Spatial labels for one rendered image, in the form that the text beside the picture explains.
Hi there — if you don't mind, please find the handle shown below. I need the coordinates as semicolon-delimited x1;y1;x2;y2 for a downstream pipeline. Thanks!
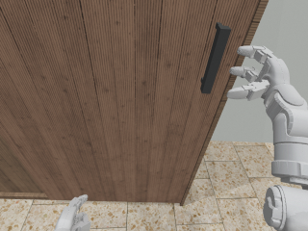
200;22;231;94

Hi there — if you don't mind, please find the right robot upper arm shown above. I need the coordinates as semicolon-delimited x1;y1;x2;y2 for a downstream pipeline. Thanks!
263;185;308;231

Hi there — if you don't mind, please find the right robot forearm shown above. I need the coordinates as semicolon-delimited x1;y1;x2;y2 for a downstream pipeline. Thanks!
264;84;308;191

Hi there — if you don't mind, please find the wardrobe door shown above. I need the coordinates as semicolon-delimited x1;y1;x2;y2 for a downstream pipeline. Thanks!
0;135;44;193
0;0;259;203

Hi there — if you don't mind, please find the left robot hand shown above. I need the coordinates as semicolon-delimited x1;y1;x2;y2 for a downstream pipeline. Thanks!
54;194;91;231

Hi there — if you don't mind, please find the right robot hand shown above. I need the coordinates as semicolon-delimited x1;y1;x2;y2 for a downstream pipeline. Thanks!
226;45;291;101

